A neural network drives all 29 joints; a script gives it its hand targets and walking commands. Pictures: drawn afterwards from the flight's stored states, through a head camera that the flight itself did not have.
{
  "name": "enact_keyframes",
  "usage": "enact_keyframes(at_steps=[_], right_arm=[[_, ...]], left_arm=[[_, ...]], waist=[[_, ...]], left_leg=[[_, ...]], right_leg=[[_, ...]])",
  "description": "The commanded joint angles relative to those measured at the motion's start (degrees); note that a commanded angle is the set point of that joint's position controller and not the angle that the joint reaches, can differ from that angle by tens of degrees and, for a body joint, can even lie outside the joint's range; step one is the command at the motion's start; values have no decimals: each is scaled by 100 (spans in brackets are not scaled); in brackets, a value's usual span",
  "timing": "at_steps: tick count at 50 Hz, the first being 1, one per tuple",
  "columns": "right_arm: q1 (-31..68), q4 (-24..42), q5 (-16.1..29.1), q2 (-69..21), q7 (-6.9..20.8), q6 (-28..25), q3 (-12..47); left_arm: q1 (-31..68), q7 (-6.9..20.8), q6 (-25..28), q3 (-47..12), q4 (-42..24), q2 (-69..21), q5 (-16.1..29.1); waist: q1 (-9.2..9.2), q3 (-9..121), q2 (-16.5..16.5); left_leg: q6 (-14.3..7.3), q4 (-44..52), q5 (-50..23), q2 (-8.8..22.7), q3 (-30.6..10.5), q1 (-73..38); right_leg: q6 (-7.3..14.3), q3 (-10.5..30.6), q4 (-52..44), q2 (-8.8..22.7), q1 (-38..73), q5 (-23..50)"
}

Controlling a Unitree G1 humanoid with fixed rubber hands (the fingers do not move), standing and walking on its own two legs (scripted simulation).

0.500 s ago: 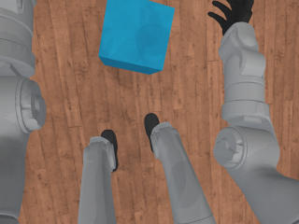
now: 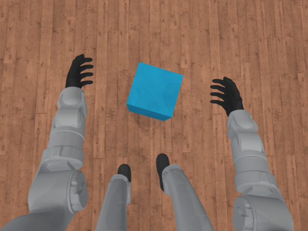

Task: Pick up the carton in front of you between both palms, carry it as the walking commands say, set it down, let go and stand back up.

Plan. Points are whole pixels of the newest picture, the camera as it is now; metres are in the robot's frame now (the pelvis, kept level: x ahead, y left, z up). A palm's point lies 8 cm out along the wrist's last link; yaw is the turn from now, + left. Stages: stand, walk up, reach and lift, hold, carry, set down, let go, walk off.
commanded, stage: let go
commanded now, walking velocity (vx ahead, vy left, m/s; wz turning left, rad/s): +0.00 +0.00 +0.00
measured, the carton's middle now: (153, 95) +0.51 -0.09 -0.58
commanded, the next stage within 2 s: stand in 1.16 s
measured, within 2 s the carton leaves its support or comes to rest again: neither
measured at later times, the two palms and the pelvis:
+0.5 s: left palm (44, 149) +0.32 +0.19 -0.03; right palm (273, 177) +0.21 -0.25 +0.00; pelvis +0.06 -0.01 +0.06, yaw -3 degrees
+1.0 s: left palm (10, 202) +0.23 +0.24 +0.00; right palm (270, 173) +0.22 -0.24 +0.01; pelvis +0.07 +0.01 +0.07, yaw -3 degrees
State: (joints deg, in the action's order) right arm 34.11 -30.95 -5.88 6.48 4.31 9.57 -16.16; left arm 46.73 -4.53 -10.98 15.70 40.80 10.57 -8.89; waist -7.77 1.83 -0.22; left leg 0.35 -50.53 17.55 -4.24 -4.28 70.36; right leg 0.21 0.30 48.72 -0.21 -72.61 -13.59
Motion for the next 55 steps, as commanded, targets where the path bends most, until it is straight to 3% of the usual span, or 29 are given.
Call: enact_keyframes(at_steps=[1, 8, 15, 21, 29, 34, 43, 44, 45, 49, 55], right_arm=[[-233, 524, 133, 763, 164, -234, 222], [-1722, 603, 557, 853, 224, -521, 830], [-3276, 1244, 793, 865, 63, -760, 1307], [-4053, 1544, 833, 972, -2, -832, 1445], [-4435, 1188, 804, 1095, -17, -772, 1360], [-4692, 1041, 665, 1132, -50, -678, 1242], [-4571, 1096, 529, 1216, -47, -409, 1163], [-4300, 1406, 415, 1374, -188, -106, 1142], [-4458, 1356, 450, 1353, -238, -28, 1206], [-4438, 1341, 473, 1266, -308, 120, 1290], [-4386, 1461, 478, 1220, -349, 284, 1330]], left_arm=[[483, -133, 261, -111, -1020, 285, 76], [-1265, 33, 585, -376, -1007, 326, 309], [-2860, 208, 927, -522, -984, 455, 493], [-3906, 293, 1100, -688, -1222, 479, 564], [-4997, 498, 996, -1023, -1600, 442, 683], [-5512, 628, 867, -1219, -1896, 498, 823], [-5631, 796, 593, -1318, -2186, 581, 935], [-5930, 684, 758, -1304, -1853, 581, 1041], [-5845, 630, 778, -1319, -1932, 622, 1048], [-5714, 599, 730, -1340, -1965, 643, 1019], [-5779, 591, 579, -1273, -1919, 662, 924]], waist=[[-154, 4489, -467], [-7, 3305, -103], [119, 2519, 254], [339, 1694, 110], [616, 728, -265], [669, 375, -220], [668, -249, -41], [707, 38, 133], [712, -24, -50], [698, -236, -199], [789, -389, -174]], left_leg=[[194, 771, -1094, -98, 316, -2408], [54, 1283, -241, -8, 406, -2451], [-63, 1664, -416, 31, 356, -3193], [-87, 2130, -747, 114, 302, -4332], [42, 2618, -1589, 282, 212, -5614], [121, 2843, -2128, 323, 201, -6080], [128, 3068, -1640, 385, 207, -6037], [105, 2831, -2133, 408, 139, -6355], [144, 2765, -2262, 412, 124, -6346], [148, 2753, -2006, 391, 142, -6205], [80, 2801, -1534, 326, 273, -6003]], right_leg=[[-125, -184, -214, -213, 3934, 1956], [-171, 144, -798, -58, 5186, 1732], [-280, 303, -1208, -21, 6209, 2327], [-294, 242, -1644, -75, 6451, 2224], [-170, 107, -2173, -206, 6476, 1841], [-120, 52, -2398, -287, 6709, 1857], [-71, -40, -2525, -299, 7034, 1284], [-105, -30, -2328, -420, 6849, 1110], [-100, -31, -2304, -416, 6682, 979], [-92, -25, -2279, -411, 6536, 806], [-89, 30, -2324, -372, 6790, 849]])
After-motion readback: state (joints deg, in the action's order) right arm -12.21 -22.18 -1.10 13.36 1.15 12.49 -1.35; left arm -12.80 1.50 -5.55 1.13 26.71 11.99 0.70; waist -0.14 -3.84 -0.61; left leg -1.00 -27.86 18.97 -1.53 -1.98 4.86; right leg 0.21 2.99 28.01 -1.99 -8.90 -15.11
